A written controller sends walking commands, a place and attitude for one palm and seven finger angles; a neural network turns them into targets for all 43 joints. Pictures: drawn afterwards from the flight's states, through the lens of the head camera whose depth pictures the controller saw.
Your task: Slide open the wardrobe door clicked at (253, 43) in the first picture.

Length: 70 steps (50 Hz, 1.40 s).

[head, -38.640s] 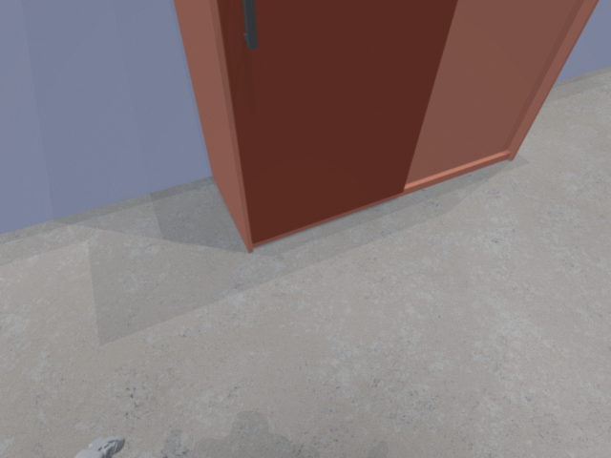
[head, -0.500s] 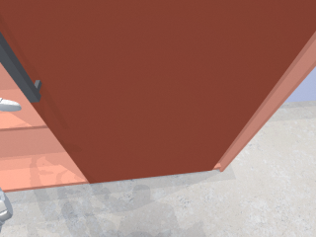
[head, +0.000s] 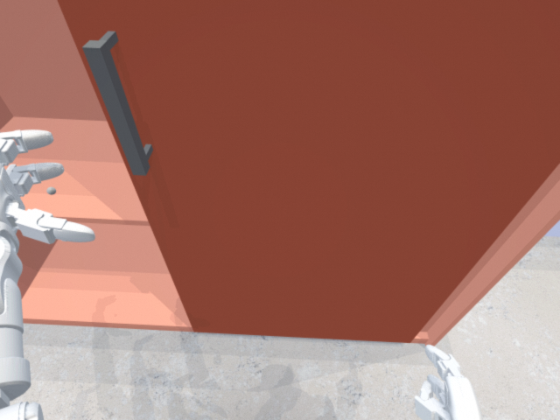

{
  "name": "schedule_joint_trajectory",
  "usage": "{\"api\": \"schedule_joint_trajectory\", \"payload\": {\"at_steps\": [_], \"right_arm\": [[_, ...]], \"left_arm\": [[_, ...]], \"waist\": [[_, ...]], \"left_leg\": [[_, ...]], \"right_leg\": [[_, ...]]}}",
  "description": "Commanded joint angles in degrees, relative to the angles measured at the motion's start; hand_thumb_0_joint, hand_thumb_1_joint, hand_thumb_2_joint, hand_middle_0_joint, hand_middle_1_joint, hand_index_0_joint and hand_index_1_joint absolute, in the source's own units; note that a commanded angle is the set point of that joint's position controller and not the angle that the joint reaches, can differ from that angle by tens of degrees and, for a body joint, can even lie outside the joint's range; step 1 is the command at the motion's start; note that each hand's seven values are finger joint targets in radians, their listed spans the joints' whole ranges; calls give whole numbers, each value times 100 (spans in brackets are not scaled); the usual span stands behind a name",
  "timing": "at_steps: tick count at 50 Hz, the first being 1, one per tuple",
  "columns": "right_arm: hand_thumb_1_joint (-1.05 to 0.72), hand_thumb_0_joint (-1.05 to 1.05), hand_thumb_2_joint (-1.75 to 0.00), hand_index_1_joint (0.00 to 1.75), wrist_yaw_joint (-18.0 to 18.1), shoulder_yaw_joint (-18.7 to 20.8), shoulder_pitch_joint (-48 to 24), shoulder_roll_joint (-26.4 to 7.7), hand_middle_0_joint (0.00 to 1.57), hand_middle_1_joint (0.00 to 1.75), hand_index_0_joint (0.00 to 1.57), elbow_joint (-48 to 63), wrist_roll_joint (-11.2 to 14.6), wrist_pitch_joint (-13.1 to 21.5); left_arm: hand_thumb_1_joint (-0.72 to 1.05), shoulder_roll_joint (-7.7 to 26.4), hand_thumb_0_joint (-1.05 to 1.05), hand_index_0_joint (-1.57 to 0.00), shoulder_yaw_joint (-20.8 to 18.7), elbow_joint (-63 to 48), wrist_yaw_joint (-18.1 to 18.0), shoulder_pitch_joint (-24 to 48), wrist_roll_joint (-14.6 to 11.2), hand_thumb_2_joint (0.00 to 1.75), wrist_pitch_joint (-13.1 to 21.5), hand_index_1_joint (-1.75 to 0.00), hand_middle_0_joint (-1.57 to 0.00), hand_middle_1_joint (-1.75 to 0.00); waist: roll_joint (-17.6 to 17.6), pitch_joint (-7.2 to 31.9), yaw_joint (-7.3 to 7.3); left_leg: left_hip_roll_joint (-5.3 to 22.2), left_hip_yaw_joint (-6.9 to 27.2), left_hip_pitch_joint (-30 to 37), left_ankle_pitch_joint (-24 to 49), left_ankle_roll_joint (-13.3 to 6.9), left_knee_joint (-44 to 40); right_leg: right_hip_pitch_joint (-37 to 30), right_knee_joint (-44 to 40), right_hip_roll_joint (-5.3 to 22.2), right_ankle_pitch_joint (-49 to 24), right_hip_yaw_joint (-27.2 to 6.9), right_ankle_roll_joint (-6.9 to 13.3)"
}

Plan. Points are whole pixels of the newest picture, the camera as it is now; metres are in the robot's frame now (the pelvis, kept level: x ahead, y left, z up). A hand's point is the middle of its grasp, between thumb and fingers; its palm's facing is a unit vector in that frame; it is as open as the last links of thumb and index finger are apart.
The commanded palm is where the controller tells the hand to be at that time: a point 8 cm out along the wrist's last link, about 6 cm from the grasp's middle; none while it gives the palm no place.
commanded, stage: slip the hand off the handle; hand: left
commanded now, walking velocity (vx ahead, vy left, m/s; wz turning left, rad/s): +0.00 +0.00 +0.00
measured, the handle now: (126, 109) +0.47 +0.29 +0.20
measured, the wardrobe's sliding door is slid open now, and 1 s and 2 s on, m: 0.67 0.67 0.67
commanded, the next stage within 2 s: draw the hand back to the body in 0.04 s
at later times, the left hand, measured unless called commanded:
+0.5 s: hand (54, 220) +0.27 +0.30 +0.18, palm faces +0.10 -0.99 -0.05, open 14.7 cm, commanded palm +0.23 +0.34 +0.18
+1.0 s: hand (44, 257) +0.23 +0.29 +0.17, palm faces +0.51 -0.80 -0.32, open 12.4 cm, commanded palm +0.18 +0.31 +0.18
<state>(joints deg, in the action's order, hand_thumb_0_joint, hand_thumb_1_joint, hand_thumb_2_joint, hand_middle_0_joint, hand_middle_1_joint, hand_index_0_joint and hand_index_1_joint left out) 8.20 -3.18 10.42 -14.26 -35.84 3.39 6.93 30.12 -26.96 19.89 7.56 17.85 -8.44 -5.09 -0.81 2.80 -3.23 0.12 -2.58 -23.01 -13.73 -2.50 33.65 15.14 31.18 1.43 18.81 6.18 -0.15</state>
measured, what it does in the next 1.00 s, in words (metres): stands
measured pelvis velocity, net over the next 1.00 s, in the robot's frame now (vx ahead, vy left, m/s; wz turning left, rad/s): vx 0.00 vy -0.01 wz -0.03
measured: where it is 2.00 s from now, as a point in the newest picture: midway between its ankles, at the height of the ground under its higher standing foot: outside the picture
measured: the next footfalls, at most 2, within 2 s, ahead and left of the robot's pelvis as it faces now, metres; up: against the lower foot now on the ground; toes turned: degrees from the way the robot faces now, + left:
none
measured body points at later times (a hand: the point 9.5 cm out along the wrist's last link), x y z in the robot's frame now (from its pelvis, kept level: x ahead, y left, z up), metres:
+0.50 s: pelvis +0.00 -0.03 +0.00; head -0.03 -0.04 +0.45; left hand +0.26 +0.35 +0.18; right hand +0.14 -0.29 -0.07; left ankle +0.04 +0.09 -0.73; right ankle -0.03 -0.12 -0.73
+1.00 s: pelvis +0.00 -0.01 +0.01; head -0.01 -0.02 +0.46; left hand +0.20 +0.33 +0.19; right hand +0.19 -0.23 -0.07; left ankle +0.04 +0.09 -0.73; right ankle -0.03 -0.12 -0.73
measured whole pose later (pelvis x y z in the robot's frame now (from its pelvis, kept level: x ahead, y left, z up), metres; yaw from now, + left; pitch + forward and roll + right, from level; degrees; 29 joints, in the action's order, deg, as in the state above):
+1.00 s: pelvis +0.00 -0.01 +0.01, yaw -2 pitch -3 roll -1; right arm 4.9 -2.4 11.6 -13.7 -38.9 1.1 11.5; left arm 21.2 -22.9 -12.2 -6.0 -15.0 -5.9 3.2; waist -2.3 0.0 -5.0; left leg 0.4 -4.3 -12.7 -11.9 -2.0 27.0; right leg 6.0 25.1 0.9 16.6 4.2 0.1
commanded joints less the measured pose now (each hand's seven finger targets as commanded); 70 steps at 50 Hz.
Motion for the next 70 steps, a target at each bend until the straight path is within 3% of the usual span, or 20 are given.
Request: {"api": "schedule_joint_trajectory", "payload": {"at_steps": [1,8,9,11,13,17,19,23,28,33,34,35,36,40,43,50,54,59,63,70], "right_arm": [[-90,0,-90,30,75,306,-111,-820,20,30,20,669,-35,318],[-90,0,-90,30,85,280,-183,-798,20,30,20,581,-8,324],[-90,0,-90,30,109,222,-193,-905,20,30,20,575,111,351],[-90,0,-90,30,195,189,-317,-861,20,30,20,714,183,427],[-90,0,-90,30,227,154,-348,-838,20,30,20,799,220,495],[-90,0,-90,30,160,194,-210,-953,20,30,20,874,243,619],[-90,0,-90,30,85,225,-183,-937,20,30,20,917,220,659],[-90,0,-90,30,-43,282,-273,-903,20,30,20,1111,240,771],[-90,0,-90,30,-61,254,-395,-818,20,30,20,1219,264,937],[-90,0,-90,30,47,210,-440,-811,20,30,20,1056,225,1090],[-90,0,-90,30,-102,292,-353,-869,20,30,20,853,-99,1084],[-90,0,-90,30,-130,285,-442,-814,20,30,20,826,-95,1110],[-90,0,-90,30,-133,283,-458,-805,20,30,20,834,-93,1107],[-90,0,-90,30,-203,349,-507,-758,20,30,20,728,-162,949],[-90,0,-90,30,-212,378,-518,-737,20,30,20,642,-210,910],[-90,0,-90,30,-267,404,-562,-671,20,30,20,626,-253,699],[-90,0,-90,30,-307,406,-616,-659,20,30,20,679,-267,526],[-90,0,-90,30,-382,398,-652,-582,20,30,20,798,-305,438],[-90,0,-90,30,-401,423,-644,-567,20,30,20,851,-322,362],[-90,0,-90,30,-391,426,-617,-525,20,30,20,920,-320,203]], "left_arm": [[-55,1848,0,-25,-540,-1604,-162,1608,-53,20,508,-115,-25,-115],[-55,2433,0,-25,-1213,-1299,-145,1318,-145,20,535,-115,-25,-115],[-55,1927,0,-25,-688,-799,644,1188,-681,20,390,-115,-25,-115],[-55,2252,0,-25,-849,-1045,1300,1310,-926,20,295,-115,-25,-115],[-55,2262,0,-25,-808,-1113,1723,1211,-1075,20,208,-115,-25,-115],[-55,2554,0,-25,-1170,-899,2445,527,-1445,20,221,-115,-25,-115],[-55,2679,0,-25,-1444,-905,2489,279,-1523,20,264,-115,-25,-115],[-55,2427,0,-25,-1589,-1107,2239,-350,-1651,20,244,-115,-25,-115],[-55,1726,0,-25,-963,-2214,1956,-443,-1597,20,270,-115,-25,-115],[-37,1809,0,-24,-1040,-2816,1677,-385,-1525,29,284,-104,-24,-104],[-33,2205,0,-24,-959,-3227,444,-152,-442,31,716,-102,-24,-102],[-30,1403,0,-24,-578,-2921,-72,-780,-358,32,813,-100,-24,-100],[-26,1007,0,-24,-393,-2902,-332,-1307,-338,34,804,-98,-24,-98],[-12,1112,0,-24,-535,-4134,-1053,-1609,28,41,1157,-89,-24,-89],[-1,844,0,-23,-356,-4324,-1328,-1862,167,46,1249,-83,-23,-83],[25,254,0,-22,103,-4624,-1515,-2528,332,58,1211,-68,-22,-68],[39,264,0,-22,14,-4657,-1485,-3006,351,65,1174,-60,-22,-60],[57,230,0,-21,48,-5355,-1443,-3457,364,74,1183,-49,-21,-49],[72,247,0,-21,-17,-5501,-1432,-3978,350,81,1138,-41,-21,-41],[90,96,0,-20,121,-5672,-1402,-4095,333,90,1085,-30,-20,-30]], "waist": [[-674,1385,155],[-552,1119,82],[-618,1244,363],[-688,1297,237],[-897,1251,234],[-314,923,217],[-215,908,129],[-159,732,-14],[-497,716,44],[-567,469,59],[-544,-261,34],[-406,-392,134],[-98,-384,100],[-769,568,-18],[-575,642,3],[-383,374,2],[-66,210,-71],[-547,384,-115],[-208,325,-134],[-251,185,-70]], "left_leg": [[164,707,1835,725,123,-612],[80,330,1362,903,37,-460],[90,324,1579,913,46,-539],[38,297,1606,951,-20,-438],[12,263,1660,1071,-47,-390],[1,385,1493,1023,-77,-352],[8,355,1304,1039,-60,-290],[46,343,1101,710,6,-254],[71,306,1471,527,-21,-389],[90,389,1588,199,-36,-591],[-1,391,1190,2,10,-729],[72,414,1248,-278,58,-842],[120,489,1211,-474,76,-932],[139,366,1711,-146,54,-1032],[194,358,1874,47,41,-1124],[229,335,2045,827,66,-1247],[234,317,1997,1145,78,-1290],[264,311,2191,1707,157,-1258],[263,238,2123,1861,132,-1193],[203,136,2075,1664,103,-1171]], "right_leg": [[611,-409,-252,-832,-264,194],[270,-553,-222,-1070,-385,134],[-7,-619,-182,-1309,-410,144],[-74,-615,-188,-1459,-444,127],[-70,-648,-175,-1677,-508,115],[21,-703,-156,-1748,-595,-61],[-51,-672,-82,-1865,-758,-132],[85,-736,6,-1348,-919,-199],[294,-764,-135,-826,-728,-117],[378,-936,-206,-369,-618,-50],[605,-1384,-124,-112,-720,63],[675,-1396,-50,64,-625,90],[555,-1261,-43,106,-545,84],[-62,-1116,-14,-329,-588,151],[-208,-1094,-78,-561,-542,153],[-387,-1016,-110,-1078,-454,152],[-524,-1065,-120,-1283,-427,152],[-721,-1077,-113,-1552,-435,153],[-797,-1130,-130,-1807,-416,130],[-726,-1174,-118,-1856,-438,95]]}}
